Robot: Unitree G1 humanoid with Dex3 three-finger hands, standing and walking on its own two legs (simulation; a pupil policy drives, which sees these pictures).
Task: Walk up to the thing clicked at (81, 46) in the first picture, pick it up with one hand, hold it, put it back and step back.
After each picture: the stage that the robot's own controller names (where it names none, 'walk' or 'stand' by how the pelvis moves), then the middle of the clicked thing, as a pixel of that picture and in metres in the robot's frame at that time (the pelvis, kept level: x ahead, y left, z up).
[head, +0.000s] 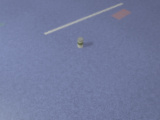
stand; (80, 42) +1.38 +0.03 -0.72
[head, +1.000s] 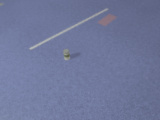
walk; (66, 54) +1.25 +0.27 -0.71
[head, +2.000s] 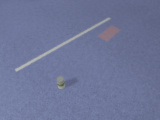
walk; (60, 82) +0.79 +0.25 -0.71
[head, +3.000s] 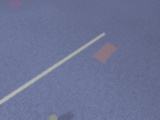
walk; out of the picture +0.46 +0.19 -0.71
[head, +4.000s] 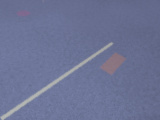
stand; out of the picture +0.36 +0.20 -0.72
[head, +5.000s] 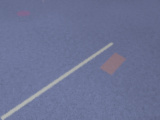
stand; out of the picture +0.36 +0.19 -0.73
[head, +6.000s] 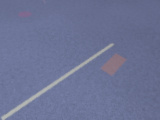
stand; out of the picture +0.36 +0.20 -0.73
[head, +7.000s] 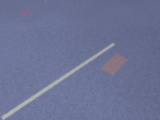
stand; out of the picture +0.36 +0.19 -0.73
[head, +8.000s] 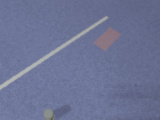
go down; (49, 115) +0.39 +0.20 -0.67
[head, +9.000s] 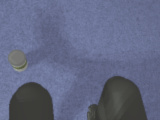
go down; (18, 61) +0.44 +0.22 -0.29
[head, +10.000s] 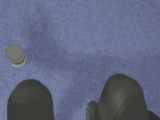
close in; (16, 56) +0.45 +0.23 -0.29
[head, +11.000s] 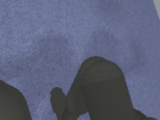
close in; out of the picture +0.44 +0.27 -0.23
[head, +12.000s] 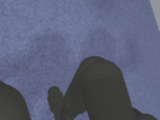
close; out of the picture +0.43 +0.27 -0.23
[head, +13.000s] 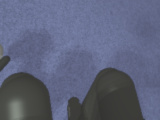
lift; out of the picture +0.39 +0.25 -0.16
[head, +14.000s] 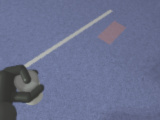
lift; (30, 88) +0.33 +0.18 +0.00
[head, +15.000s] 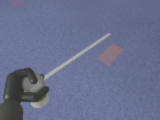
hold; (36, 91) +0.33 +0.17 +0.00
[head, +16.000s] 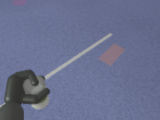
crouch; (37, 93) +0.32 +0.17 -0.01
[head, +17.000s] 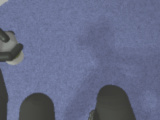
crouch; (9, 49) +0.46 +0.21 -0.10
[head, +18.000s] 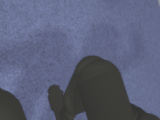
lower; out of the picture +0.45 +0.29 -0.23
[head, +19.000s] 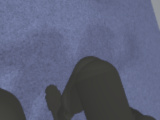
lower; out of the picture +0.45 +0.29 -0.24
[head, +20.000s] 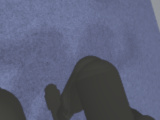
lower; out of the picture +0.46 +0.29 -0.24
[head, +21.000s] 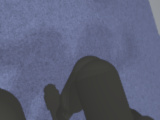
lower; out of the picture +0.46 +0.29 -0.24
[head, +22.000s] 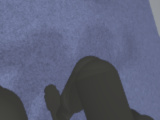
loosen; out of the picture +0.45 +0.27 -0.24
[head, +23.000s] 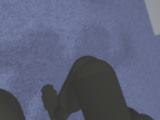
withdraw; out of the picture +0.45 +0.27 -0.24
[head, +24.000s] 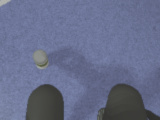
walk; (41, 59) +0.48 +0.20 -0.35
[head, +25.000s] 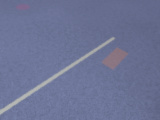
stand; out of the picture +0.39 +0.16 -0.66
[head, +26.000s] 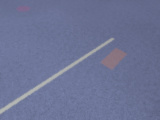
stand; out of the picture +0.41 +0.18 -0.67
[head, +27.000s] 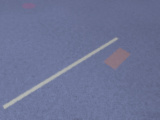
stand; out of the picture +0.41 +0.17 -0.69
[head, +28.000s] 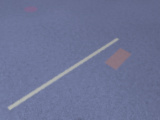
walk; out of the picture +0.43 +0.18 -0.72
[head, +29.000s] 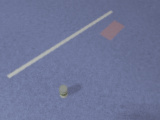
walk; (63, 91) +0.59 +0.13 -0.70
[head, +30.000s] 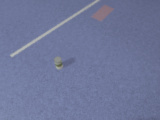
walk; (58, 63) +0.88 +0.28 -0.69
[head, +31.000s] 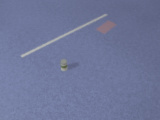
stand; (63, 65) +1.05 +0.20 -0.71
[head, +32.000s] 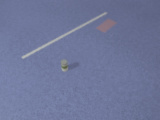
stand; (64, 65) +1.04 +0.20 -0.73
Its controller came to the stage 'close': yes
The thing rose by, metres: 0.71
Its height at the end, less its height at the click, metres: +0.00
